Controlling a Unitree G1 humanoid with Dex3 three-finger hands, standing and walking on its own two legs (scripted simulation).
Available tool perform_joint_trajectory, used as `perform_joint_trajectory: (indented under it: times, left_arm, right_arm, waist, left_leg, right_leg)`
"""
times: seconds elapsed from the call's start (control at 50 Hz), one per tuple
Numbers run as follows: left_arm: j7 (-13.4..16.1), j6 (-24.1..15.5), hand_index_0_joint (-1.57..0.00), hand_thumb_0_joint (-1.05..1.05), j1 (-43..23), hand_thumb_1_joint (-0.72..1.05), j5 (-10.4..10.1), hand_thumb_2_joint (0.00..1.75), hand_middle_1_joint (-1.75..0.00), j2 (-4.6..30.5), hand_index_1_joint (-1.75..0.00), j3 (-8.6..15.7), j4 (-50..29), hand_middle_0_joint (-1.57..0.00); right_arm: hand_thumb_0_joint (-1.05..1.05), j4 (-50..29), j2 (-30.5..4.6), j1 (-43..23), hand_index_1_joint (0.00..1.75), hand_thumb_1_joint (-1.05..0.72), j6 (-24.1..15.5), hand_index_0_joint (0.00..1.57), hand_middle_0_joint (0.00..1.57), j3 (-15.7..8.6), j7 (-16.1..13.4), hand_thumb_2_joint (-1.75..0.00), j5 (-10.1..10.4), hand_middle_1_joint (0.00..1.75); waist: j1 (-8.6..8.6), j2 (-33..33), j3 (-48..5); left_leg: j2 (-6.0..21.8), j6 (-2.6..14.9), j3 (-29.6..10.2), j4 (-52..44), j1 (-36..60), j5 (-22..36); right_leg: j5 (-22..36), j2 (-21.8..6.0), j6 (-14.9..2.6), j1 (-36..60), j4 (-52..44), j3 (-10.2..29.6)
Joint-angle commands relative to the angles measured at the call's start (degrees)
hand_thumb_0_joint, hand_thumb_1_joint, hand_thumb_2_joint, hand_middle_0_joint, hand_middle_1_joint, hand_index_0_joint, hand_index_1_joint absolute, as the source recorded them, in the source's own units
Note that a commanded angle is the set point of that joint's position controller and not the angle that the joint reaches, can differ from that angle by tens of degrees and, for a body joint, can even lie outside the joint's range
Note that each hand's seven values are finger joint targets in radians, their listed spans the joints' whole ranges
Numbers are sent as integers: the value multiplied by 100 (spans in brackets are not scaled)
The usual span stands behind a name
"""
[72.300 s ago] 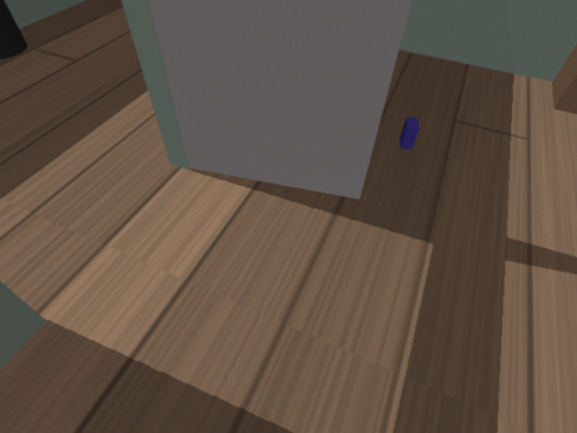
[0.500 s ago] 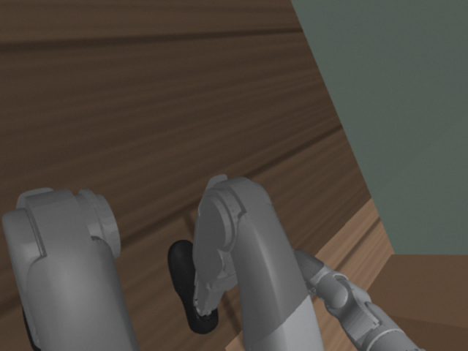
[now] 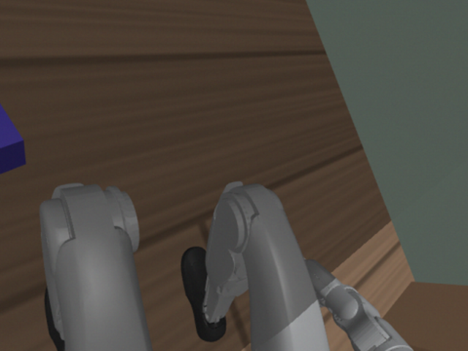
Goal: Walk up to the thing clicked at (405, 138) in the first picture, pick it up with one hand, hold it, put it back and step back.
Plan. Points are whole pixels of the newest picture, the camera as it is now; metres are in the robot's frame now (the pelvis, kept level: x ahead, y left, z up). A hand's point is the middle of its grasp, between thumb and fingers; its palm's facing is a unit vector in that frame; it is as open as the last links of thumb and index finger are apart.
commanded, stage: withdraw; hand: left
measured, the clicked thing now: out of the picture +0.40 +0.32 -0.22
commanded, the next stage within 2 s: rise in 0.02 s
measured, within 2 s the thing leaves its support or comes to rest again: neither
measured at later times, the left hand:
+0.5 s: hand out of the picture +0.24 +0.45 +0.00, palm faces +0.56 -0.69 -0.46, open 17.3 cm
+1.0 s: hand out of the picture +0.19 +0.31 +0.20, palm faces +0.44 -0.79 -0.43, open 17.5 cm
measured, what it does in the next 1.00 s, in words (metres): rises, turning left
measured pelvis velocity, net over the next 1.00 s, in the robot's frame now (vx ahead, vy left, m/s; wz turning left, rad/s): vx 0.06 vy -0.02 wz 0.27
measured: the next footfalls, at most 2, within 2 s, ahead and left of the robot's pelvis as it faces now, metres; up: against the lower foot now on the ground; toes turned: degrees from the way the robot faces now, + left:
none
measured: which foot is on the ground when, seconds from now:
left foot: down 0.00-1.00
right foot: down 0.00-1.00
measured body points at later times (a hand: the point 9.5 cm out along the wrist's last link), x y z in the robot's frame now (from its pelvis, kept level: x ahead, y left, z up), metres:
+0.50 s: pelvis +0.01 -0.01 +0.08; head +0.18 +0.11 +0.48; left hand +0.21 +0.49 +0.03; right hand +0.25 -0.21 -0.02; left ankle +0.08 +0.13 -0.26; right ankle +0.13 -0.12 -0.26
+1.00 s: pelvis +0.06 -0.02 +0.30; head +0.17 +0.04 +0.73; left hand +0.17 +0.35 +0.23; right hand +0.31 -0.20 +0.21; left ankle +0.08 +0.13 -0.26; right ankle +0.13 -0.12 -0.26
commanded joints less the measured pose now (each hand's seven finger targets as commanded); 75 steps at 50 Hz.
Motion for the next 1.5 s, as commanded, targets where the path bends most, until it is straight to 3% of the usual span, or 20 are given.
perform_joint_trajectory:
  times: [0.0, 0.12, 0.14, 0.18, 0.22, 0.28, 0.32, 0.36, 0.42, 0.46, 0.54, 0.56, 0.62, 0.74, 0.76, 0.8, 0.88, 1.18, 1.36, 1.48]
  left_arm:
    - [-319, 154, -11, 0, -326, -59, -262, 0, -3, 825, -2, -46, -1248, -9]
    - [-927, 490, -6, 0, -37, -49, -635, 1, 0, 87, 0, -489, -1571, -5]
    - [-585, 1021, -8, 0, 471, -47, 374, 2, -5, 1482, -2, 154, -1083, -6]
    - [-428, 1369, -8, 0, -151, -48, 295, 2, -4, 622, -2, -383, -1889, -6]
    - [-273, 1720, -9, 0, 47, -50, 427, 3, -7, 786, -5, -164, -1767, -7]
    - [-9, 2273, -11, 0, -22, -52, 689, 1, -8, 1841, -6, 315, -2722, -8]
    - [116, 2587, -6, 0, -503, -52, 765, 7, -6, 1871, -6, 235, -3268, -5]
    - [246, 2948, -5, 0, -87, -56, 829, 5, -5, 1705, -5, 218, -3400, -5]
    - [292, 3552, -5, 0, 780, -57, 846, 5, -5, 540, -5, -352, -2781, -5]
    - [293, 3895, -5, 0, 1236, -54, 827, 6, -5, 97, -5, -567, -2519, -5]
    - [292, 4364, -5, 0, 1293, -55, 808, 6, -5, -310, -5, -1089, -3750, -5]
    - [339, 4498, -5, 0, 1589, -53, 805, 7, -6, -205, -6, -1009, -3823, -5]
    - [509, 4861, -5, 0, 1985, -56, 792, 5, -5, 129, -5, -846, -4791, -5]
    - [837, 5456, -5, 0, 2583, -59, 781, 3, -5, -125, -5, -829, -5392, -5]
    - [880, 5552, -5, 0, 2746, -58, 776, 4, -5, -205, -5, -905, -5511, -5]
    - [936, 5744, -5, 0, 3088, -58, 761, 4, -5, -825, -5, -1360, -5460, -5]
    - [1037, 6064, -5, 0, 3358, -59, 785, 3, -5, -1447, -5, -1924, -5318, -5]
    - [1401, 6921, -6, 0, 4449, -52, 826, 7, -6, -2297, -6, -3090, -6507, -5]
    - [1340, 7060, -5, 0, 5336, -54, 841, 6, -6, -2695, -5, -3538, -7468, -5]
    - [1200, 6975, -5, 0, 5481, -54, 881, 6, -6, -2709, -6, -3482, -7503, -5]
  right_arm:
    - [0, -155, -1850, 142, 30, -91, -26, 20, 20, -1065, -234, -90, 295, 30]
    - [0, -124, -1715, 232, 30, -84, -201, 20, 20, -1447, -278, -89, 610, 30]
    - [0, 51, -1649, 548, 30, -91, -127, 20, 20, -1850, -343, -91, 832, 30]
    - [0, -190, -1481, 463, 30, -92, -50, 20, 20, -1919, -339, -91, 957, 30]
    - [0, -159, -1440, 533, 30, -96, -9, 20, 20, -2049, -374, -92, 1102, 30]
    - [0, -208, -1353, 753, 30, -101, 66, 20, 20, -2264, -464, -93, 1296, 30]
    - [0, -140, -1193, 885, 30, -90, 131, 20, 20, -2312, -507, -90, 1373, 30]
    - [0, -95, -1078, 960, 30, -90, 153, 20, 20, -2424, -572, -90, 1473, 30]
    - [0, -188, -923, 1018, 30, -90, 155, 20, 20, -2578, -622, -90, 1593, 30]
    - [0, -252, -883, 1096, 30, -90, 183, 20, 20, -2699, -645, -90, 1654, 30]
    - [0, -469, -774, 1172, 30, -90, 186, 20, 20, -2805, -665, -90, 1777, 30]
    - [0, -500, -871, 1210, 30, -90, 181, 20, 20, -2895, -696, -90, 1818, 30]
    - [0, -724, -833, 1232, 30, -90, 177, 20, 20, -2944, -824, -90, 1922, 30]
    - [0, -792, -446, 1223, 30, -90, 85, 20, 20, -2829, -1153, -90, 1994, 30]
    - [0, -840, -400, 1237, 30, -90, 57, 20, 20, -2815, -1209, -90, 1992, 30]
    - [0, -824, -281, 1323, 30, -90, -29, 20, 20, -2760, -1313, -90, 1964, 30]
    - [0, -682, -185, 1547, 30, -90, -254, 20, 20, -2721, -1468, -90, 1914, 30]
    - [0, -1050, 34, 1967, 30, -90, -740, 20, 20, -2535, -1915, -90, 1881, 30]
    - [0, -1344, 150, 1998, 30, -90, -959, 20, 20, -2499, -1985, -90, 1799, 30]
    - [0, -1381, 115, 2026, 30, -90, -1032, 20, 20, -2539, -1933, -90, 1749, 30]
  waist:
    - [-67, 3563, -3232]
    - [-22, 2762, -3321]
    - [471, 3161, -3956]
    - [276, 3430, -4239]
    - [420, 3513, -4188]
    - [792, 3993, -4967]
    - [691, 3878, -4810]
    - [829, 3865, -4771]
    - [735, 3070, -4563]
    - [739, 2477, -4761]
    - [827, 2237, -5398]
    - [845, 2174, -5518]
    - [990, 2049, -5705]
    - [1035, 1967, -5300]
    - [1073, 2101, -5373]
    - [887, 2123, -5073]
    - [673, 1988, -4442]
    - [609, 2159, -3267]
    - [638, 1762, -2596]
    - [654, 1586, -2456]
  left_leg:
    - [329, -10, 801, -2430, 2210, 375]
    - [245, 131, 846, -2451, 1935, 82]
    - [241, 149, 1048, -2878, 2594, 224]
    - [322, 125, 1018, -3171, 2834, 182]
    - [307, 111, 1065, -3380, 2885, 18]
    - [260, 103, 1283, -3555, 3258, 307]
    - [224, 154, 1392, -3641, 3078, 167]
    - [186, 157, 1470, -3892, 3179, 66]
    - [120, 211, 1554, -4134, 3043, -103]
    - [83, 239, 1653, -4146, 3059, 215]
    - [56, 250, 1709, -4596, 3710, 447]
    - [57, 255, 1682, -4772, 3921, 448]
    - [43, 278, 1749, -5355, 4420, 341]
    - [-25, 320, 1994, -6130, 5099, 806]
    - [-38, 308, 2041, -6235, 5359, 1014]
    - [-62, 306, 2073, -6507, 5665, 1229]
    - [-68, 311, 2128, -7055, 6202, 1549]
    - [-108, 152, 2113, -9571, 8778, 2243]
    - [-71, 147, 2010, -10171, 9360, 2776]
    - [-91, 141, 2073, -10233, 9468, 3047]
  right_leg:
    - [895, 27, -407, 699, -1060, -344]
    - [625, -25, -408, 470, -1215, -251]
    - [545, -123, -447, 675, -1482, -65]
    - [580, -122, -471, 540, -1502, -2]
    - [451, -153, -475, 427, -1551, 49]
    - [566, -202, -520, 622, -1657, 301]
    - [436, -209, -552, 545, -1813, 414]
    - [353, -231, -568, 584, -2012, 520]
    - [99, -270, -557, 624, -2504, 619]
    - [190, -296, -524, 986, -2892, 714]
    - [352, -343, -497, 1669, -3444, 790]
    - [362, -358, -484, 1861, -3567, 776]
    - [231, -410, -463, 2651, -4182, 928]
    - [610, -487, -422, 3996, -5111, 1277]
    - [796, -498, -421, 4180, -5254, 1335]
    - [1082, -512, -409, 4478, -5578, 1326]
    - [1479, -560, -379, 5183, -6341, 1390]
    - [2074, -610, -359, 7427, -8507, 1101]
    - [2468, -540, -333, 8093, -9083, 935]
    - [2717, -553, -299, 8306, -9244, 1019]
